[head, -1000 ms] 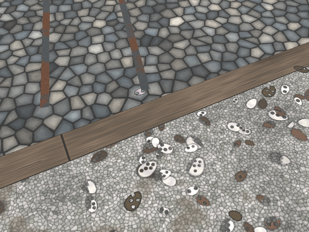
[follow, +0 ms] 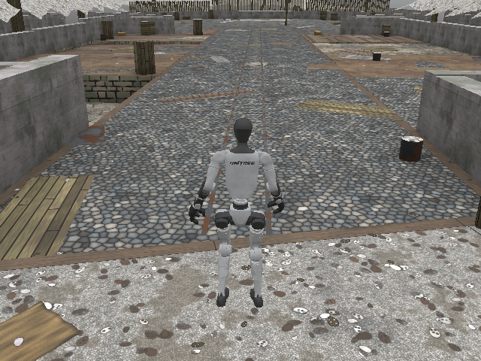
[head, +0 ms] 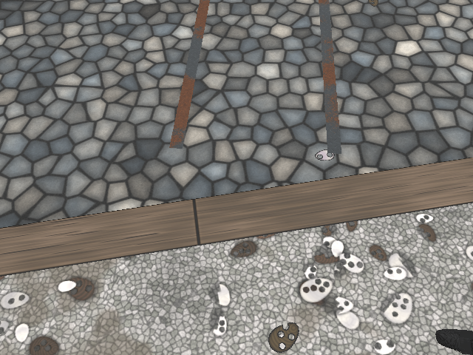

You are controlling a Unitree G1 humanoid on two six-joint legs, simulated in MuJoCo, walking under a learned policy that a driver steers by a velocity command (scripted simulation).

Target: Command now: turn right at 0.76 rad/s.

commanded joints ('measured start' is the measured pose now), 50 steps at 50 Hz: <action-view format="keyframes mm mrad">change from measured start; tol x32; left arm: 1 -77 182 59 -105 -1 14 17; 50 111 254 24 40 38 -89 11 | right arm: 1 8 -38 -13 -60 11 -27 15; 50 240 -159 -42 -72 62 -36 108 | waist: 1 -25 -176 -216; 8 11 230 -142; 50 -218 -201 -126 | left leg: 1 31 -19 1 -177 83 -11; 8 282 477 -498 -661 278 282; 15 370 326 -234 -734 -183 229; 23 177 278 -194 -742 41 282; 28 -118 203 -193 -478 45 199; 32 -680 179 -29 411 96 103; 45 -412 176 174 -2 549 146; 50 163 -4 292 -70 326 262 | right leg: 1 181 -180 282 -85 326 -175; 8 -303 53 59 478 -435 26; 18 -488 -108 -99 546 -60 44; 28 418 -93 -144 -55 0 1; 31 637 -514 498 -204 -617 -214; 44 279 -274 -365 -378 223 -47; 50 375 -337 -426 200 1416 -48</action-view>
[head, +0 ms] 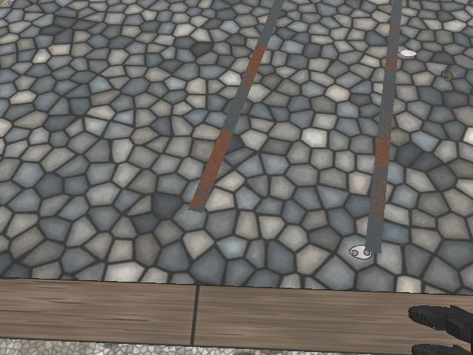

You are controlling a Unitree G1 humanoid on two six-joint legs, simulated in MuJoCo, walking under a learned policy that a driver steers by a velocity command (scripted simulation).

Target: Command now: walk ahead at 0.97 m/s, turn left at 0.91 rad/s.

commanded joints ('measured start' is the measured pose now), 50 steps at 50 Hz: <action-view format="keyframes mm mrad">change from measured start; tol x64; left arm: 1 -191 276 61 -146 -18 -10 7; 17 -418 48 -23 -247 -34 -42 -52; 26 474 231 105 0 -57 4 -78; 50 -353 54 27 -318 -79 -5 6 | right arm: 1 494 -244 -116 54 0 18 -21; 50 346 -31 -69 170 -65 -100 -68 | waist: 1 -368 -156 -194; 50 -152 -33 43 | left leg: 1 840 -98 -24 -102 -26 102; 4 1179 266 -988 -510 -525 293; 25 600 145 45 225 975 -174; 27 -256 -182 -134 1093 -568 -193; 42 576 46 -318 -655 507 -106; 50 885 459 -822 -522 -468 95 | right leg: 1 -461 -201 78 667 1553 -120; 3 -1115 121 359 1379 -76 -70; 18 -797 -24 300 503 948 -112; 27 108 -43 739 179 219 -458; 34 -1179 54 735 127 303 -307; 42 -688 136 673 629 -100 -198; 50 -1639 -84 517 1437 216 -120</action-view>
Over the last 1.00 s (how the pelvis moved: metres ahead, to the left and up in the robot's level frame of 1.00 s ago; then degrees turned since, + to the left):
0.32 -0.06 -0.05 9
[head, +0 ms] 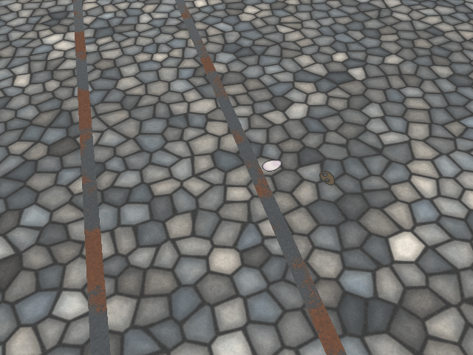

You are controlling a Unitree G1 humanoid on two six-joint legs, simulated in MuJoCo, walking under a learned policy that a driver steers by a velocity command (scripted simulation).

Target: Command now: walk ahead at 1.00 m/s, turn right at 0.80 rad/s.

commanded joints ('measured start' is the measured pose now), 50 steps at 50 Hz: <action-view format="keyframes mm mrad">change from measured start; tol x32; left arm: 1 -154 39 -14 -163 37 -12 -2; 10 -403 -18 -50 -283 61 -70 -83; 15 247 233 37 -121 100 -65 -53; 50 -420 7 -68 -206 98 -96 -52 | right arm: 1 115 -81 -9 16 16 -21 -19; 50 148 -165 5 -51 33 30 -45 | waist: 1 -51 -25 214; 10 -30 83 169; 15 162 -217 -540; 24 -58 -16 159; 35 -278 -76 -59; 37 -193 454 -6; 41 -42 -42 -6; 50 -132 92 140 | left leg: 1 196 444 -570 -302 -4 204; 12 158 279 -114 -118 1183 153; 13 -44 238 -100 153 1099 110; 15 -438 44 -236 822 -110 84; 16 -575 87 -208 877 -62 82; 30 -404 190 46 246 557 86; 35 130 -1 166 240 238 198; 37 522 97 -243 88 292 348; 38 647 303 -866 -190 -227 524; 50 -187 77 -239 -399 174 251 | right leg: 1 -571 -124 93 -36 210 44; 12 424 73 -188 -1044 356 -36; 15 1211 -428 676 -1208 -107 -196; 20 546 -287 147 -1430 193 -117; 30 473 -191 -394 -1567 564 -18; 35 605 -244 -381 -912 1554 -1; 36 399 -161 -372 -521 1183 38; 37 4 93 -298 -19 -76 93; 50 199 -56 -153 -1018 743 122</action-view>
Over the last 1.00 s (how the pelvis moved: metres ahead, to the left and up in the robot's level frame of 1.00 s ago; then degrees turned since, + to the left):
0.83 0.03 -0.12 -28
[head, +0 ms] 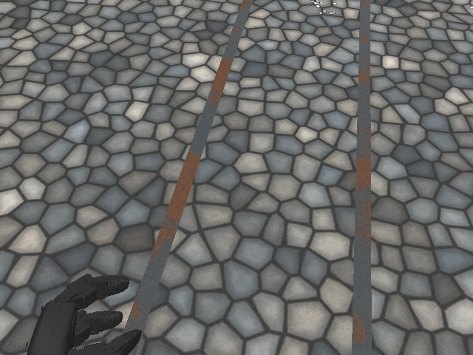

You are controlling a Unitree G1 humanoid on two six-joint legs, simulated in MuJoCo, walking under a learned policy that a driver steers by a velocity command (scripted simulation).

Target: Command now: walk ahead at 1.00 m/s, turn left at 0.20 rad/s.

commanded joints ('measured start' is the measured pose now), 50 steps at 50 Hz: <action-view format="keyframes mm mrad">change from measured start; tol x64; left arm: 1 -103 35 4 -62 -16 -4 -10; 50 136 173 38 9 -13 6 -18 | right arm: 1 -22 -160 -40 -49 3 -27 -5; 50 -28 -235 -66 -58 18 -29 6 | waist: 1 -43 85 46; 32 -63 -119 -278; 34 11 584 -638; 50 161 34 -6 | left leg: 1 -275 208 -95 -242 89 101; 9 264 345 66 225 1311 7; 12 -652 54 -6 1107 -190 -108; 31 -63 100 61 12 336 -136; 34 776 643 -787 16 -253 161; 50 -268 284 -146 -81 247 -12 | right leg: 1 264 49 -142 -202 274 4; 9 392 177 -225 -200 -60 -174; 13 1137 -154 763 -548 -776 -386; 32 512 106 310 -34 447 -144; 35 -94 126 88 672 -489 -97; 50 569 94 -86 -223 -70 -44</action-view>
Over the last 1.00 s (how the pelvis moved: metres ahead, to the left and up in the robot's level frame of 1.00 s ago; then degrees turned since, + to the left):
0.84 0.11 0.02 33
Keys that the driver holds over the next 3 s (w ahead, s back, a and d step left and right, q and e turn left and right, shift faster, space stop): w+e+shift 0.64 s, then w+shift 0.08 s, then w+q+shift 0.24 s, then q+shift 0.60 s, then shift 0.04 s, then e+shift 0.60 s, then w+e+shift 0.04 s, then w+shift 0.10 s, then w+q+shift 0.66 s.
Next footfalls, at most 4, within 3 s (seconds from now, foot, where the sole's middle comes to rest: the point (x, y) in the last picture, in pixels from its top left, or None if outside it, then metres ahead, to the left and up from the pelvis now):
0.20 right None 0.41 -0.15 -0.78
0.64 left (249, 231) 0.88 -0.12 -0.78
1.04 right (365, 193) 1.01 -0.55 -0.78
1.42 left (299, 143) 1.27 -0.35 -0.78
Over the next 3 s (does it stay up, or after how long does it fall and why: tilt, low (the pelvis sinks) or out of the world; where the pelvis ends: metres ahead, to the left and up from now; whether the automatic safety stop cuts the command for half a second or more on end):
stays up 1.49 -0.61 -0.03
